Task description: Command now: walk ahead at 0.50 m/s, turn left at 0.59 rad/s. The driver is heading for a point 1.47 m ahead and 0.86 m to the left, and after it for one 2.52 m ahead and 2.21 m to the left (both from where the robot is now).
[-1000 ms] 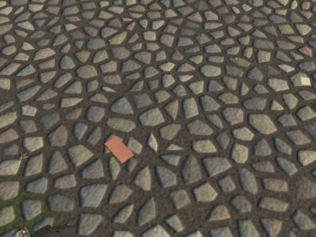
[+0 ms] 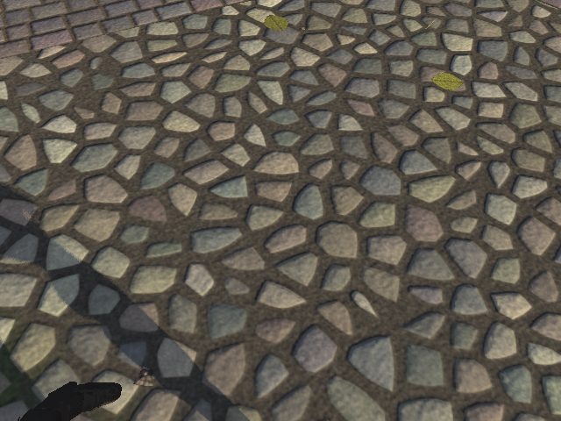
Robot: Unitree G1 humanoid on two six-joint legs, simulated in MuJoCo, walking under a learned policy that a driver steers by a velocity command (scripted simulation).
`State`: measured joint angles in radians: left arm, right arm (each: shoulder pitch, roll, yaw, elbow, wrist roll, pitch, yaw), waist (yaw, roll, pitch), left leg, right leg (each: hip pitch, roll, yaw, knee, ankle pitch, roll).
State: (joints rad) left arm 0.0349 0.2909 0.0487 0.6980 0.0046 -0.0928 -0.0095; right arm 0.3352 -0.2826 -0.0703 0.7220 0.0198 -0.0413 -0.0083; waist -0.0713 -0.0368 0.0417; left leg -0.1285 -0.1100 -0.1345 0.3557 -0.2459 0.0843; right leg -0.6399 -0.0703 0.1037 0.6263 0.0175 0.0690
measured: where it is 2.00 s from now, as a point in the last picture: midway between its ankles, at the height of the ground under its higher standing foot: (103, 219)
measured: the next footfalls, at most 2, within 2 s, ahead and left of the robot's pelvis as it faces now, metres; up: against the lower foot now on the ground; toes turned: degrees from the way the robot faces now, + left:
right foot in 0.14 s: +0.26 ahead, -0.14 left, +0.00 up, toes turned +9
left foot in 0.66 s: +0.47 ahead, +0.19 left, +0.00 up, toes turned +26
